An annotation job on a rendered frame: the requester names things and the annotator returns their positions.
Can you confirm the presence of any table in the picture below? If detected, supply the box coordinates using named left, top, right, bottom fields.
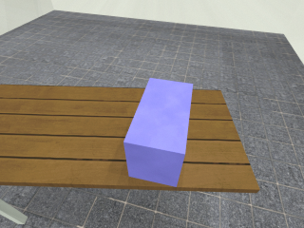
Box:
left=0, top=84, right=260, bottom=224

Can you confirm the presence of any carton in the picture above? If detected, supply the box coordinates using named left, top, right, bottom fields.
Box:
left=123, top=78, right=193, bottom=187

